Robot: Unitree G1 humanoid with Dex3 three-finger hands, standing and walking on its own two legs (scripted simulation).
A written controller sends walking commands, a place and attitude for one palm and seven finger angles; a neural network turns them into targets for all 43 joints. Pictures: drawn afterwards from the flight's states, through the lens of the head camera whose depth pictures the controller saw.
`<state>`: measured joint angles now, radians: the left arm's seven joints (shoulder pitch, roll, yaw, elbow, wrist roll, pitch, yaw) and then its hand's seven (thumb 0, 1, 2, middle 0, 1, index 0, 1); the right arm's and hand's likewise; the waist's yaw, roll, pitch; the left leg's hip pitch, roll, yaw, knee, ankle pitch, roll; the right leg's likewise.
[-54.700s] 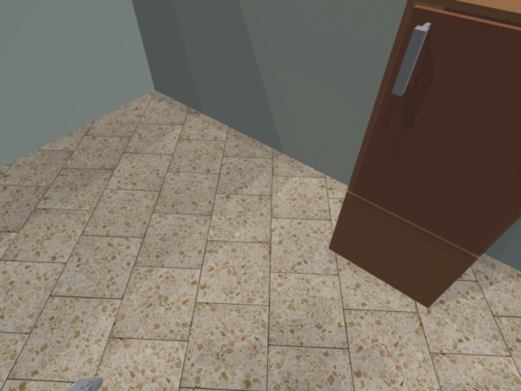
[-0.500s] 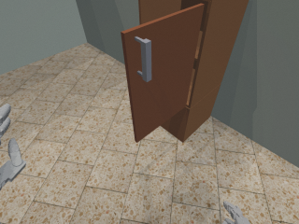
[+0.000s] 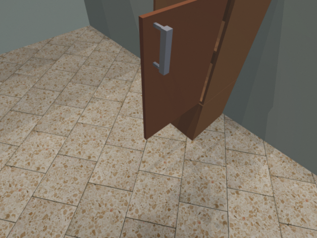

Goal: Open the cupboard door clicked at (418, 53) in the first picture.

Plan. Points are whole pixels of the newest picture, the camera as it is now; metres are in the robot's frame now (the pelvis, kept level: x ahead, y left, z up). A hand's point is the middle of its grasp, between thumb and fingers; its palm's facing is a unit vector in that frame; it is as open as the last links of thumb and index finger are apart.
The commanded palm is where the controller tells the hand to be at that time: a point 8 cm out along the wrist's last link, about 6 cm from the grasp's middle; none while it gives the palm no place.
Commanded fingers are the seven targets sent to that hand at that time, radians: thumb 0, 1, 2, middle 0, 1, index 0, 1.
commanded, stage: let the arm hang, fingers relaxed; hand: left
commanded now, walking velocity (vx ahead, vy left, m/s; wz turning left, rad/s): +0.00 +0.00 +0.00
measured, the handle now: (160, 49) +0.61 +0.02 +0.15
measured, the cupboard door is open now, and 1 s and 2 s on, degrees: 88 88 88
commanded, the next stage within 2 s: look to check the result in 0.78 s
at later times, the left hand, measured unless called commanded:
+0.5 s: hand out of the picture -0.01 +0.18 -0.17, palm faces +0.04 -0.98 -0.21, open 7.3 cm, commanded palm none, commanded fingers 0.00 0.90 0.90 -0.20 -0.30 -0.20 -0.30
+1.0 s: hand out of the picture +0.03 +0.19 -0.16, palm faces +0.03 -0.97 -0.23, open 7.3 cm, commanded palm none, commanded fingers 0.00 0.90 0.90 -0.20 -0.30 -0.20 -0.30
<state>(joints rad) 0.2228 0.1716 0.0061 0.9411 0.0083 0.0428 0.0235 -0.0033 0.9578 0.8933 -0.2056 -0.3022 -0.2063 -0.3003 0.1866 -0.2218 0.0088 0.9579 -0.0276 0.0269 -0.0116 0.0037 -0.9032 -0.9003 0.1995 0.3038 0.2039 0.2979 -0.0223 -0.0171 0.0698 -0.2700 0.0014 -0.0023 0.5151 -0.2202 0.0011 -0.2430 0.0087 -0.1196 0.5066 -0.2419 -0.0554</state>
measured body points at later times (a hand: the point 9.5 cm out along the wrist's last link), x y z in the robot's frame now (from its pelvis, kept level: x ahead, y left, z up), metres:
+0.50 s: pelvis +0.01 +0.01 +0.01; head +0.01 +0.00 +0.46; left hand -0.01 +0.23 -0.15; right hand -0.03 -0.19 -0.16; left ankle +0.04 +0.12 -0.74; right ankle +0.02 -0.08 -0.74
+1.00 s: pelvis +0.02 +0.00 +0.01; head +0.03 -0.01 +0.46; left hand +0.03 +0.24 -0.14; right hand +0.02 -0.22 -0.16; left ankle +0.04 +0.12 -0.74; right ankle +0.02 -0.08 -0.74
